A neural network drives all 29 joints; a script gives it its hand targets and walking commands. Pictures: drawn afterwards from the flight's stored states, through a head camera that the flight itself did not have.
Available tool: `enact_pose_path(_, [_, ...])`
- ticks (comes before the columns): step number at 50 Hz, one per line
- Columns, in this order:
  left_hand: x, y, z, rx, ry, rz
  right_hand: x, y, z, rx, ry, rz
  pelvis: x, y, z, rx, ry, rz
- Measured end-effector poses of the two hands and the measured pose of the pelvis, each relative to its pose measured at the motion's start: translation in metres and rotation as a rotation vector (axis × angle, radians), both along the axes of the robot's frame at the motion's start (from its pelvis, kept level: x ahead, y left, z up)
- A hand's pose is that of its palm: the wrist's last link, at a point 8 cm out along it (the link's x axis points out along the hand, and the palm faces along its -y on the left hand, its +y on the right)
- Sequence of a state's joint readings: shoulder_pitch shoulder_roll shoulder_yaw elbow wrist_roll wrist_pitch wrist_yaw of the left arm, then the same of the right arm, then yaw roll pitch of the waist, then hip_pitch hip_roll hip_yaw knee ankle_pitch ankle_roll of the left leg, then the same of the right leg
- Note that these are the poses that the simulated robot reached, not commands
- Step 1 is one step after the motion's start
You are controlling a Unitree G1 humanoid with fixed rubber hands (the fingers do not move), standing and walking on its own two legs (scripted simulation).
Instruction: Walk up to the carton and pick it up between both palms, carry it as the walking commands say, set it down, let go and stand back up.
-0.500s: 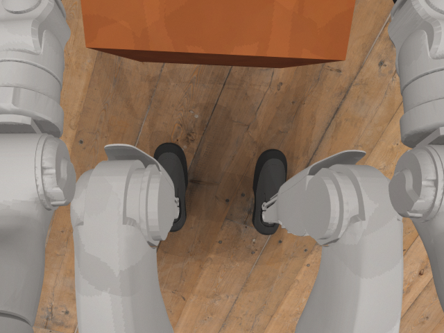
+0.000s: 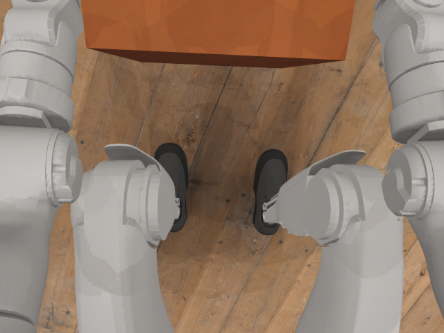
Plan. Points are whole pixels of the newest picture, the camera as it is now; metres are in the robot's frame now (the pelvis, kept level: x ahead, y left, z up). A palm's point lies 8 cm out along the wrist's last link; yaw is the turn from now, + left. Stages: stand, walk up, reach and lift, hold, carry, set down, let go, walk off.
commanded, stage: reach and lift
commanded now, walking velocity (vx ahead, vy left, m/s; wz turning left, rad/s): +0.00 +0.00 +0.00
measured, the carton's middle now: out of the picture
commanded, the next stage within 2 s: none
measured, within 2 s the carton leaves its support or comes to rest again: leaves its support in 1.10 s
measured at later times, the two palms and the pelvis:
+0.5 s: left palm out of the picture +0.53 +0.24 -0.18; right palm out of the picture +0.56 -0.13 -0.15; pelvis +0.00 +0.00 +0.00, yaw +0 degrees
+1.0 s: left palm out of the picture +0.53 +0.24 -0.18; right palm out of the picture +0.56 -0.13 -0.15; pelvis +0.00 +0.00 +0.00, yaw +0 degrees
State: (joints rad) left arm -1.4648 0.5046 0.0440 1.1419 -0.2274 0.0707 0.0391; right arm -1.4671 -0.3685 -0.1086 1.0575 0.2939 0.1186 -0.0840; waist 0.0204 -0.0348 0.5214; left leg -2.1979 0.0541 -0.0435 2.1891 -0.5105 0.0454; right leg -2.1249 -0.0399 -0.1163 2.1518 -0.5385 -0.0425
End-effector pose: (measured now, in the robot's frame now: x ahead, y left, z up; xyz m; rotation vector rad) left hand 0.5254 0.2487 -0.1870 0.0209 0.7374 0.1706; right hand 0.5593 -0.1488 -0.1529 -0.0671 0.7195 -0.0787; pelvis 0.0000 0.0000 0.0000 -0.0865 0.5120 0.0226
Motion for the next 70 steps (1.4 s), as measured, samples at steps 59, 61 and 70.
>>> enact_pose_path(59, [0.012, -0.011, 0.024, 0.012, -0.008, 0.001, 0.007, 0.016, 0.015, 0.042, -0.029, -0.013, -0.005, 0.000, -0.002, 0.000, -0.021, 0.002])
enact_pose_path(61, [0.014, -0.011, 0.034, 0.020, -0.027, 0.001, 0.009, 0.016, 0.025, 0.048, -0.048, -0.013, -0.007, 0.000, -0.001, 0.001, -0.033, 0.002])
enact_pose_path(70, [0.013, -0.010, 0.060, 0.027, -0.038, -0.002, 0.008, 0.017, 0.048, 0.055, -0.059, -0.014, -0.011, 0.000, 0.000, 0.003, -0.075, 0.005])
